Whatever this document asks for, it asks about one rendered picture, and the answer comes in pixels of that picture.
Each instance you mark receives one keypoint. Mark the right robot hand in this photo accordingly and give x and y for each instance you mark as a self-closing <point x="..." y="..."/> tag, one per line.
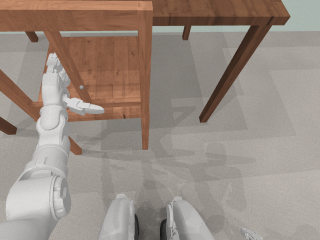
<point x="250" y="235"/>

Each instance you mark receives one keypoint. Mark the left robot thigh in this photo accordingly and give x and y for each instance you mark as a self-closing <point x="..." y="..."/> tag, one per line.
<point x="120" y="214"/>

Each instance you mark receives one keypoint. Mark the robot thigh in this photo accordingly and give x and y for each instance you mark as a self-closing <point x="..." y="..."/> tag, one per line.
<point x="182" y="216"/>
<point x="120" y="214"/>

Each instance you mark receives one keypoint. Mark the robot left upper arm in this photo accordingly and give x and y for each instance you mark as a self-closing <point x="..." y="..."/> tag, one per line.
<point x="34" y="208"/>

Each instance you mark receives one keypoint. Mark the chair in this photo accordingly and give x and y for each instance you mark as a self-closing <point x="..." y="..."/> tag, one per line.
<point x="115" y="71"/>

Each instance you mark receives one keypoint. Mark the robot left forearm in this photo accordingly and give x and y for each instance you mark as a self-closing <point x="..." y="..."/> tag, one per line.
<point x="52" y="151"/>

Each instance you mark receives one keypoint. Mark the left robot hand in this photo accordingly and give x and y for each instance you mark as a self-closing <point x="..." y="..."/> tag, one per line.
<point x="54" y="84"/>

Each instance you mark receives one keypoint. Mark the table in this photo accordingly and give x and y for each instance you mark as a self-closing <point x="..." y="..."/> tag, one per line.
<point x="260" y="15"/>

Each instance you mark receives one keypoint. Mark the right robot thigh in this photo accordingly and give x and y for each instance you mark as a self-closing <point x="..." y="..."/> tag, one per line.
<point x="182" y="216"/>

